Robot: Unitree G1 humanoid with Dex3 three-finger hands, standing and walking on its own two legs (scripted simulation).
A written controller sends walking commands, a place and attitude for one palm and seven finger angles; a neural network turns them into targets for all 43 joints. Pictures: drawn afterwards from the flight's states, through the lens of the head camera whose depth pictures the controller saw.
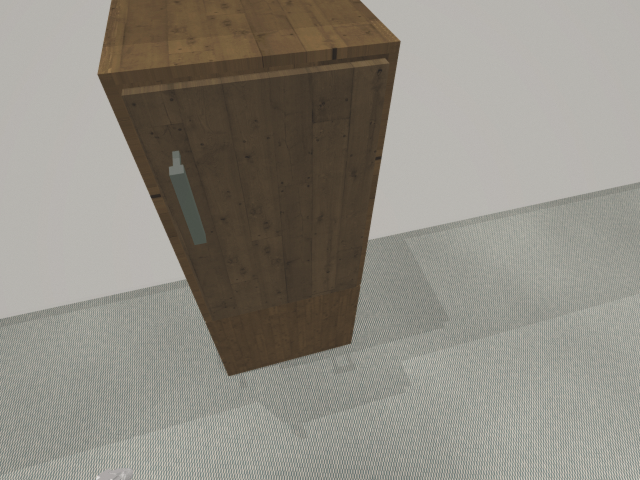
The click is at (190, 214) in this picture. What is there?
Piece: cupboard door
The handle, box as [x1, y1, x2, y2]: [169, 151, 206, 244]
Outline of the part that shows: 172,151 173,165 169,167 169,175 194,244 206,242 205,234 183,165 180,164 179,152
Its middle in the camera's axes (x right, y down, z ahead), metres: -0.21 -0.06 +0.62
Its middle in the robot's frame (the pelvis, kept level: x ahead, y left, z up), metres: +0.50 +0.24 +0.05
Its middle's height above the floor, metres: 0.81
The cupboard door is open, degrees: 0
